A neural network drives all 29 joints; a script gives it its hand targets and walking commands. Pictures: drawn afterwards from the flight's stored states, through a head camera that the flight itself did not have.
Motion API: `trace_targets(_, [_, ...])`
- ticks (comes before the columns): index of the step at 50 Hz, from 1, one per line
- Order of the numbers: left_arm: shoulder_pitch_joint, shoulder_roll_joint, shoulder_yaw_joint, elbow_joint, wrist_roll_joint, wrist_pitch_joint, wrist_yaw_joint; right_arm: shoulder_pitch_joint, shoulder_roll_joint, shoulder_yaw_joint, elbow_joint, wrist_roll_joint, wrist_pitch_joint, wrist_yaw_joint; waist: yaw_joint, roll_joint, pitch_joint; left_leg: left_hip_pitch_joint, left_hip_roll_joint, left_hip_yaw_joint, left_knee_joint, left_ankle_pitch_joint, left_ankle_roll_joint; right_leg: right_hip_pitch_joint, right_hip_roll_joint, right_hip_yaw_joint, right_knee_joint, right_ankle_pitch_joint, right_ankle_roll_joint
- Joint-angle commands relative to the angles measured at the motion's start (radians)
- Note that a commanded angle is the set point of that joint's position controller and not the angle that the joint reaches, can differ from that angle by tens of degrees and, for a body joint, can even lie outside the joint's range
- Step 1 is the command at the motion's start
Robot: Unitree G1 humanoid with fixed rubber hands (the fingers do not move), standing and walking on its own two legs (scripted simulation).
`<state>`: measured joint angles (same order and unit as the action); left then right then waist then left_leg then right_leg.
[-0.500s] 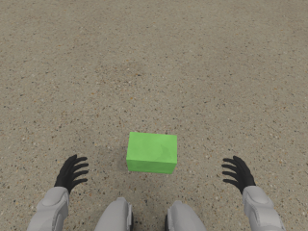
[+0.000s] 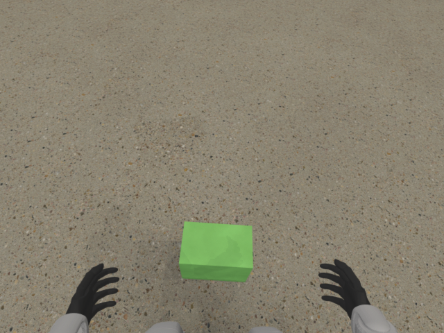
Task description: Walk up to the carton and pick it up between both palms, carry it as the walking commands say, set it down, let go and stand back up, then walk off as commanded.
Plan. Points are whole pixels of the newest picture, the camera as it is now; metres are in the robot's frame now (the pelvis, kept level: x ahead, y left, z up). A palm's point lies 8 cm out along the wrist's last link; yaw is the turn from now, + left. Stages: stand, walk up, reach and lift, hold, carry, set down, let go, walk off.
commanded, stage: let go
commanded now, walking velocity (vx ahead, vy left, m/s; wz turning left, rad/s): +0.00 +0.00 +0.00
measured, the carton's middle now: (215, 253) +0.45 -0.02 -0.65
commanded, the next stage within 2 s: stand in 0.02 s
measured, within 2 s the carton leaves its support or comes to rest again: neither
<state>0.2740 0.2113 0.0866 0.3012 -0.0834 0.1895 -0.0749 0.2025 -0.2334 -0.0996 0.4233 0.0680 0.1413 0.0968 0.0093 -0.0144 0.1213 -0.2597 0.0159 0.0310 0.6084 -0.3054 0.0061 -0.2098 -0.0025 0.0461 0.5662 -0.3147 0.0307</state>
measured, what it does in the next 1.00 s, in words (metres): stands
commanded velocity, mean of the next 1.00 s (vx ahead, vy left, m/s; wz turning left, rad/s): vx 0.00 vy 0.00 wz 0.00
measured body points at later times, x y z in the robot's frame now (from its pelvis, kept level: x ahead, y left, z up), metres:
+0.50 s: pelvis +0.01 +0.00 +0.00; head -0.04 +0.01 +0.45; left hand +0.17 +0.28 -0.05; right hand +0.17 -0.27 -0.07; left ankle +0.01 +0.11 -0.73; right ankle +0.00 -0.14 -0.73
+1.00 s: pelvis +0.00 +0.00 +0.00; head -0.05 +0.01 +0.45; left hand +0.14 +0.29 -0.07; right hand +0.15 -0.27 -0.08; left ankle +0.01 +0.11 -0.73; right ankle +0.00 -0.14 -0.73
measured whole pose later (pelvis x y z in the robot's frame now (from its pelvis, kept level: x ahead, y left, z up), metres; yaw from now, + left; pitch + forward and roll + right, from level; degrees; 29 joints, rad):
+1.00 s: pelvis +0.00 +0.00 +0.00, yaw +0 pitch -2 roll -1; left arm 0.34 0.32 0.08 0.53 -0.06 0.01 0.01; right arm 0.23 -0.23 -0.10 0.72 0.03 -0.01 0.03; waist 0.00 -0.01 -0.10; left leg -0.25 0.02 0.03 0.60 -0.31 0.01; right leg -0.21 0.00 0.05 0.57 -0.32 0.03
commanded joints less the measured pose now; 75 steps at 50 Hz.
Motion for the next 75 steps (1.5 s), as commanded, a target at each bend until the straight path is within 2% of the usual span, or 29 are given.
trace_targets(1, [-0.065, 0.225, 0.020, 0.068, 0.129, -0.090, 0.068, 0.044, -0.228, -0.017, 0.053, -0.085, -0.099, -0.050, -0.012, 0.027, -0.432, 0.256, 0.068, -0.020, -0.065, 0.603, -0.022, -0.032, -0.028, -0.070, -0.032, 0.347, -0.017])
trace_targets(5, [-0.066, 0.207, -0.008, 0.116, 0.149, -0.151, 0.081, -0.011, -0.251, -0.037, 0.073, -0.115, -0.132, -0.079, -0.032, 0.058, -0.444, 0.246, 0.065, -0.041, -0.060, 0.492, 0.009, -0.053, -0.023, -0.053, -0.057, 0.290, -0.027])
trace_targets(9, [-0.042, 0.231, -0.002, 0.142, 0.149, -0.173, 0.077, -0.039, -0.254, -0.032, 0.095, -0.121, -0.149, -0.082, -0.002, 0.101, -0.411, 0.160, 0.076, -0.080, -0.123, 0.344, 0.019, -0.030, -0.021, -0.043, -0.055, 0.234, -0.032])
trace_targets(19, [-0.013, 0.278, -0.002, 0.190, 0.154, -0.213, 0.083, -0.031, -0.270, -0.038, 0.149, -0.135, -0.172, -0.085, -0.007, 0.045, -0.285, 0.020, 0.086, -0.125, -0.219, 0.066, 0.035, -0.044, -0.030, -0.009, -0.073, 0.163, -0.038])
trace_targets(22, [-0.003, 0.295, 0.012, 0.193, 0.153, -0.219, 0.089, -0.025, -0.271, -0.038, 0.162, -0.130, -0.177, -0.086, -0.016, 0.117, -0.257, 0.003, 0.086, -0.135, -0.239, -0.022, 0.036, -0.069, -0.028, 0.000, -0.082, 0.134, -0.041])
trace_targets(26, [0.014, 0.291, 0.016, 0.195, 0.149, -0.226, 0.090, -0.043, -0.286, -0.039, 0.168, -0.125, -0.183, -0.085, 0.003, 0.093, -0.221, -0.020, 0.101, -0.157, -0.257, -0.001, 0.035, -0.072, -0.026, -0.017, -0.081, 0.131, -0.042])
trace_targets(27, [-0.012, 0.285, 0.011, 0.190, 0.152, -0.227, 0.090, -0.033, -0.274, -0.036, 0.170, -0.123, -0.185, -0.087, -0.018, 0.073, -0.226, -0.010, 0.100, -0.168, -0.270, -0.044, 0.040, -0.088, -0.025, -0.006, -0.077, 0.116, -0.045])
trace_targets(29, [-0.008, 0.278, 0.009, 0.194, 0.158, -0.236, 0.093, -0.035, -0.278, -0.035, 0.164, -0.130, -0.194, -0.087, -0.016, 0.141, -0.205, -0.003, 0.099, -0.178, -0.266, -0.032, 0.042, -0.098, -0.028, 0.000, -0.077, 0.128, -0.042])
trace_targets(33, [0.017, 0.286, 0.013, 0.204, 0.146, -0.240, 0.088, -0.053, -0.278, -0.036, 0.182, -0.123, -0.194, -0.087, -0.010, 0.071, -0.250, 0.036, 0.108, -0.172, -0.245, 0.071, 0.040, -0.086, -0.024, 0.000, -0.071, 0.152, -0.056])
trace_targets(36, [-0.008, 0.284, 0.010, 0.195, 0.148, -0.243, 0.088, -0.026, -0.293, -0.037, 0.201, -0.115, -0.196, -0.093, -0.017, 0.127, -0.251, 0.066, 0.088, -0.114, -0.169, 0.309, 0.032, -0.076, -0.041, 0.008, -0.096, 0.238, -0.059])
trace_targets(37, [0.009, 0.283, 0.010, 0.215, 0.143, -0.247, 0.097, -0.033, -0.257, -0.035, 0.212, -0.111, -0.199, -0.091, -0.017, 0.090, -0.310, 0.099, 0.092, -0.128, -0.175, 0.279, 0.038, -0.058, -0.046, 0.015, -0.079, 0.231, -0.057])
trace_targets(40, [0.017, 0.289, 0.015, 0.221, 0.146, -0.240, 0.096, -0.030, -0.270, -0.036, 0.219, -0.113, -0.203, -0.094, -0.020, 0.122, -0.275, 0.079, 0.092, -0.121, -0.171, 0.343, 0.034, -0.053, -0.052, 0.014, -0.071, 0.264, -0.062])
trace_targets(44, [0.008, 0.271, 0.008, 0.227, 0.147, -0.243, 0.097, -0.039, -0.259, -0.038, 0.235, -0.118, -0.201, -0.100, -0.014, 0.079, -0.281, 0.081, 0.092, -0.125, -0.179, 0.259, 0.031, -0.051, -0.048, 0.014, -0.088, 0.240, -0.057])
trace_targets(46, [0.022, 0.289, 0.016, 0.238, 0.140, -0.237, 0.098, -0.035, -0.274, -0.043, 0.243, -0.114, -0.199, -0.102, -0.015, 0.122, -0.255, 0.070, 0.092, -0.130, -0.176, 0.302, 0.043, -0.058, -0.045, 0.010, -0.084, 0.256, -0.060])
trace_targets(48, [0.026, 0.297, 0.016, 0.236, 0.144, -0.241, 0.100, -0.025, -0.273, -0.038, 0.240, -0.112, -0.197, -0.100, -0.027, 0.071, -0.258, 0.056, 0.084, -0.121, -0.182, 0.237, 0.042, -0.047, -0.048, 0.017, -0.086, 0.236, -0.056])
trace_targets(50, [0.018, 0.291, 0.018, 0.238, 0.148, -0.239, 0.096, -0.027, -0.272, -0.034, 0.244, -0.114, -0.202, -0.101, -0.020, 0.109, -0.211, 0.056, 0.089, -0.132, -0.197, 0.264, 0.043, -0.077, -0.041, 0.013, -0.080, 0.243, -0.067])
trace_targets(52, [0.033, 0.289, 0.015, 0.240, 0.144, -0.239, 0.094, -0.043, -0.289, -0.036, 0.242, -0.114, -0.205, -0.094, -0.012, 0.137, -0.233, 0.053, 0.098, -0.140, -0.204, 0.203, 0.043, -0.075, -0.044, 0.009, -0.089, 0.189, -0.062])
trace_targets(54, [0.031, 0.281, 0.014, 0.242, 0.146, -0.242, 0.094, -0.049, -0.274, -0.038, 0.253, -0.119, -0.207, -0.095, -0.002, 0.064, -0.198, 0.038, 0.097, -0.161, -0.223, 0.171, 0.043, -0.084, -0.040, 0.006, -0.090, 0.151, -0.061])
trace_targets(55, [0.024, 0.290, 0.015, 0.249, 0.139, -0.241, 0.091, -0.032, -0.275, -0.036, 0.261, -0.112, -0.208, -0.096, -0.020, 0.142, -0.200, 0.035, 0.102, -0.170, -0.227, 0.122, 0.050, -0.101, -0.039, 0.025, -0.091, 0.143, -0.059])
trace_targets(56, [0.042, 0.289, 0.016, 0.254, 0.144, -0.241, 0.093, -0.043, -0.287, -0.042, 0.259, -0.114, -0.205, -0.097, -0.011, 0.094, -0.210, 0.032, 0.102, -0.161, -0.228, 0.095, 0.050, -0.071, -0.045, 0.022, -0.111, 0.134, -0.060])
trace_targets(58, [0.033, 0.295, 0.024, 0.251, 0.142, -0.247, 0.091, -0.039, -0.278, -0.036, 0.257, -0.118, -0.207, -0.096, -0.005, 0.130, -0.157, -0.022, 0.099, -0.175, -0.256, 0.024, 0.050, -0.071, -0.044, 0.027, -0.104, 0.114, -0.065])
trace_targets(61, [0.042, 0.284, 0.016, 0.261, 0.145, -0.253, 0.086, -0.065, -0.271, -0.040, 0.245, -0.122, -0.210, -0.091, 0.010, 0.075, -0.175, -0.028, 0.094, -0.158, -0.258, -0.057, 0.044, -0.047, -0.050, 0.040, -0.118, 0.099, -0.073])
trace_targets(63, [0.037, 0.298, 0.025, 0.262, 0.147, -0.247, 0.085, -0.067, -0.282, -0.048, 0.254, -0.122, -0.209, -0.093, -0.001, 0.098, -0.125, -0.057, 0.098, -0.175, -0.284, -0.172, 0.043, -0.084, -0.049, 0.036, -0.113, 0.084, -0.072])
trace_targets(64, [0.043, 0.305, 0.025, 0.265, 0.148, -0.250, 0.084, -0.087, -0.292, -0.048, 0.252, -0.121, -0.208, -0.088, 0.014, 0.071, -0.150, -0.050, 0.102, -0.184, -0.274, -0.165, 0.044, -0.083, -0.039, 0.031, -0.112, 0.081, -0.078])
trace_targets(69, [0.034, 0.283, 0.015, 0.260, 0.143, -0.254, 0.083, -0.046, -0.289, -0.048, 0.262, -0.113, -0.211, -0.090, -0.015, 0.141, -0.133, 0.002, 0.104, -0.162, -0.248, 0.022, 0.049, -0.112, -0.048, 0.044, -0.107, 0.116, -0.075])
trace_targets(71, [0.028, 0.291, 0.022, 0.267, 0.146, -0.256, 0.084, -0.069, -0.288, -0.049, 0.261, -0.122, -0.212, -0.091, -0.012, 0.144, -0.146, 0.010, 0.108, -0.186, -0.264, -0.030, 0.042, -0.107, -0.047, 0.036, -0.104, 0.100, -0.069])
trace_targets(73, [0.040, 0.294, 0.024, 0.278, 0.145, -0.257, 0.083, -0.064, -0.280, -0.045, 0.260, -0.118, -0.212, -0.091, -0.004, 0.128, -0.166, 0.002, 0.104, -0.163, -0.246, 0.008, 0.042, -0.075, -0.049, 0.038, -0.115, 0.129, -0.071])
trace_targets(74, [0.037, 0.294, 0.016, 0.275, 0.146, -0.255, 0.082, -0.055, -0.282, -0.049, 0.273, -0.113, -0.213, -0.096, -0.006, 0.062, -0.170, 0.011, 0.110, -0.169, -0.242, 0.083, 0.045, -0.068, -0.049, 0.028, -0.112, 0.154, -0.072])
trace_targets(75, [0.026, 0.278, 0.012, 0.269, 0.146, -0.258, 0.085, -0.051, -0.281, -0.044, 0.266, -0.109, -0.215, -0.093, -0.013, 0.119, -0.171, 0.030, 0.090, -0.146, -0.217, 0.138, 0.040, -0.070, -0.057, 0.044, -0.130, 0.194, -0.065])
